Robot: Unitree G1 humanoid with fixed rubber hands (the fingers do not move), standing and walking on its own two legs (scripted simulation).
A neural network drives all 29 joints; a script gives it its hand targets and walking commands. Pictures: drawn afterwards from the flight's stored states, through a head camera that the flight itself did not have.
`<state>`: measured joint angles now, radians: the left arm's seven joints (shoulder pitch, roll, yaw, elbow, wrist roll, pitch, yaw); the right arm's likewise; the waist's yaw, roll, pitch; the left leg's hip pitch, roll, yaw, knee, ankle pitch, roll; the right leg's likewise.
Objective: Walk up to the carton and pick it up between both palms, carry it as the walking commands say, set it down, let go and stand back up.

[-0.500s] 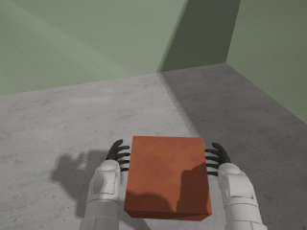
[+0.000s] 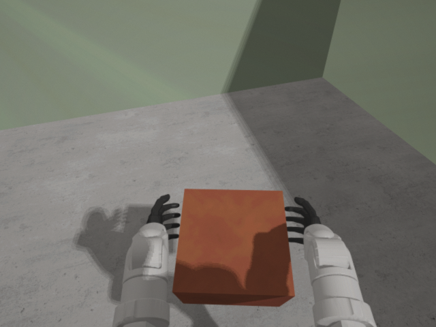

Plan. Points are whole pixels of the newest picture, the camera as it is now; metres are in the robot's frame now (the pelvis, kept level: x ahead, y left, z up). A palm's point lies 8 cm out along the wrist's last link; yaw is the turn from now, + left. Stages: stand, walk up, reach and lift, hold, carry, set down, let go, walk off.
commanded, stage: set down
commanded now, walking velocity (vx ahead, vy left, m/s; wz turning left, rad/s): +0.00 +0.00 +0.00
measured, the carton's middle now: (232, 248) +0.31 +0.02 -0.06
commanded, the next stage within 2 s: none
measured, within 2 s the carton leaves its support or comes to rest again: neither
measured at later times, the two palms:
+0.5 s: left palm (169, 249) +0.30 +0.15 -0.05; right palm (309, 255) +0.30 -0.15 -0.06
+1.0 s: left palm (179, 255) +0.33 +0.15 -0.13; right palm (302, 258) +0.33 -0.15 -0.14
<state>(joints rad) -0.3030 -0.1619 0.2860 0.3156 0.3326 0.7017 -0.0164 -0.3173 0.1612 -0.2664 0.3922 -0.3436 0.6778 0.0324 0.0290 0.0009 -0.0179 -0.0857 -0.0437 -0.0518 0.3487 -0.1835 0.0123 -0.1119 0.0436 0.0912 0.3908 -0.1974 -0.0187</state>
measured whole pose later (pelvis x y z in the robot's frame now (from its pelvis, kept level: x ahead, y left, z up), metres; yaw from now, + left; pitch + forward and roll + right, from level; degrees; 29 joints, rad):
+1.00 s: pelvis -0.06 +0.00 -0.09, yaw +1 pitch +28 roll +1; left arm -0.61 -0.16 0.43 0.56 0.30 0.30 0.03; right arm -0.62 0.09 -0.43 0.62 -0.28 0.30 -0.01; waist 0.01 0.00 -0.15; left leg -1.15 -0.08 -0.06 0.97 -0.32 -0.01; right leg -1.17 0.07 0.08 0.99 -0.31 0.00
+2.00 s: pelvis -0.08 +0.00 -0.25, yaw +1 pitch +44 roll +1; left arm -0.88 -0.05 0.40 0.72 0.16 0.24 0.14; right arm -0.91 -0.06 -0.33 0.81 -0.13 0.25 -0.12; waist 0.01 0.01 -0.24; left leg -1.91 -0.12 -0.05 1.65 -0.51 -0.03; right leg -1.92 0.12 0.06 1.65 -0.49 0.02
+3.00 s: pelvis -0.09 +0.00 -0.37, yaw +1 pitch +47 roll +2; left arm -1.18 0.09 0.34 0.82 0.04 0.21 0.16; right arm -1.24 -0.21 -0.21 0.94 -0.02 0.22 -0.13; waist 0.02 0.02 0.02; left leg -2.29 -0.14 -0.03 2.04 -0.57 -0.06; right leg -2.32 0.14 0.04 2.04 -0.54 0.03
